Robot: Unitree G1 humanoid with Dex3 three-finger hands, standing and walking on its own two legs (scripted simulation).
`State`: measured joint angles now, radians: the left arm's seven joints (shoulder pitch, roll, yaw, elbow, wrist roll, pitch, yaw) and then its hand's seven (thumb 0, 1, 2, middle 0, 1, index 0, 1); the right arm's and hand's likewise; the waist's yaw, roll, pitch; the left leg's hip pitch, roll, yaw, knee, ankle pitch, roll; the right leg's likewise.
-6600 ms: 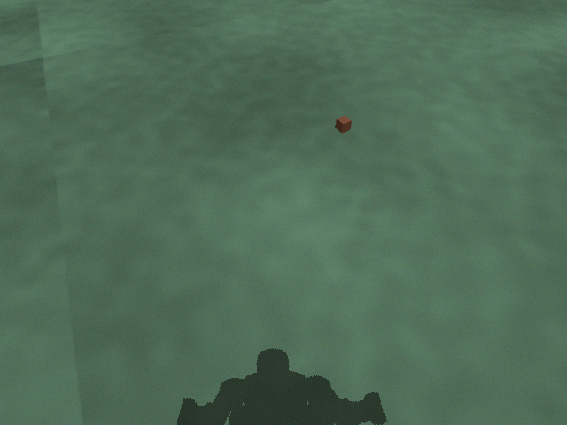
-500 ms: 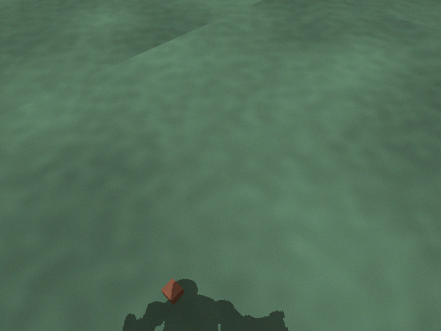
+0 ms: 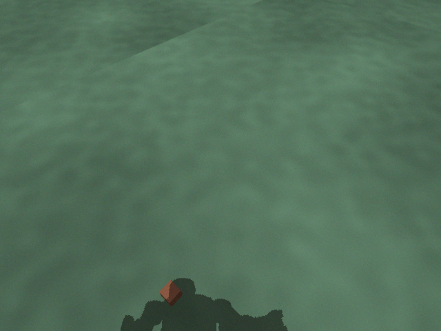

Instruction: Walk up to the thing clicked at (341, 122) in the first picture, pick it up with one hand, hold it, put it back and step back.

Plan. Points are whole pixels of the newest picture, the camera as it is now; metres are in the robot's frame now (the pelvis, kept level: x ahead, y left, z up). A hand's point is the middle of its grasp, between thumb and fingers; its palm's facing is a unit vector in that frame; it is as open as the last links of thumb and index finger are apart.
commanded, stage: stand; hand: left
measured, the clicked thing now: (171, 293) +0.38 +0.22 -0.75
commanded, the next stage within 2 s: none
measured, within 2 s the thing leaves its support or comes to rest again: neither
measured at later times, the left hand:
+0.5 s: hand out of the picture +0.09 +0.25 -0.16, palm faces -0.03 -0.94 -0.34, open 7.4 cm
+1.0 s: hand out of the picture +0.09 +0.25 -0.15, palm faces -0.03 -0.94 -0.35, open 7.4 cm
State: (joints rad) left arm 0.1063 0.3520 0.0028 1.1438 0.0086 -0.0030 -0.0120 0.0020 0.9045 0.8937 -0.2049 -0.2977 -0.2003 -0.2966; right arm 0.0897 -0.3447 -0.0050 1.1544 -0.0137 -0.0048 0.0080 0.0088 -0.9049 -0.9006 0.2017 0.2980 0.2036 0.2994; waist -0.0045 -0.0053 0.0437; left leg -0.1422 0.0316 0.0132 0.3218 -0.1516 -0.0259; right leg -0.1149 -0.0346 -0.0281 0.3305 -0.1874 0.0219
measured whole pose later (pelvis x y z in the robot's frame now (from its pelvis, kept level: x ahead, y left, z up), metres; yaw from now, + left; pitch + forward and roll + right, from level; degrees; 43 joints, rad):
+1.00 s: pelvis +0.01 -0.01 +0.00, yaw +0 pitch -2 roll +0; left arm 0.12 0.36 0.00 1.12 0.01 0.00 -0.01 0.00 0.90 0.89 -0.21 -0.30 -0.20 -0.30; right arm 0.10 -0.35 0.00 1.13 -0.01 0.00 0.00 0.01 -0.90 -0.90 0.20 0.30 0.20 0.30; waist 0.00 0.00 0.04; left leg -0.11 0.04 0.02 0.31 -0.16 -0.04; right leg -0.08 -0.02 -0.03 0.32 -0.20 0.01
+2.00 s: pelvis +0.01 +0.00 +0.00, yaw +0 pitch -2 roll +0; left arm 0.13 0.36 0.00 1.12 0.01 0.00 -0.01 0.00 0.90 0.89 -0.21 -0.30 -0.20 -0.30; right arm 0.11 -0.35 0.00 1.13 -0.01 0.00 0.00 0.01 -0.90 -0.90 0.20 0.30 0.20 0.30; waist 0.00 0.00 0.05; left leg -0.11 0.04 0.02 0.31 -0.17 -0.03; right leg -0.08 -0.03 -0.03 0.32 -0.20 0.02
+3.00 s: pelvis -0.04 +0.01 -0.01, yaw -1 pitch -1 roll -1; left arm 0.11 0.41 0.07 0.98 0.00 0.07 -0.03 0.00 0.91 0.89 -0.20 -0.30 -0.20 -0.30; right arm 0.18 -0.34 -0.04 1.01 -0.04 0.01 0.00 0.01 -0.90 -0.90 0.20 0.30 0.21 0.30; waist -0.01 -0.06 0.13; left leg -0.32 0.03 0.01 0.53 -0.20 0.01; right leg -0.32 0.04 0.09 0.86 -0.51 -0.03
